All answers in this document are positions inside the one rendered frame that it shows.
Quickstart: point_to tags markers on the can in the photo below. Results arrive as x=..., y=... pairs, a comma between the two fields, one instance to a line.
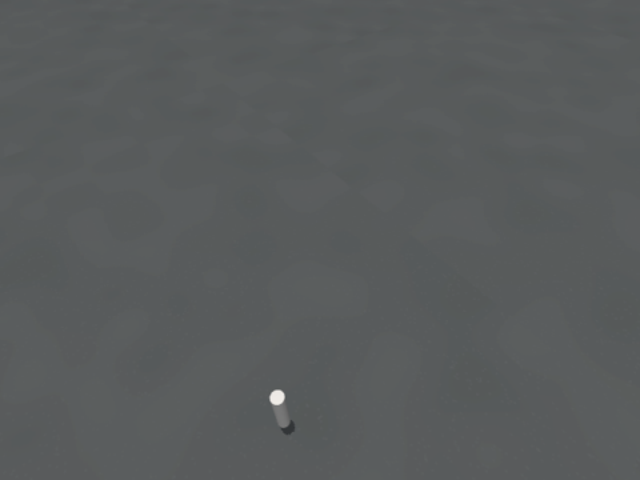
x=279, y=405

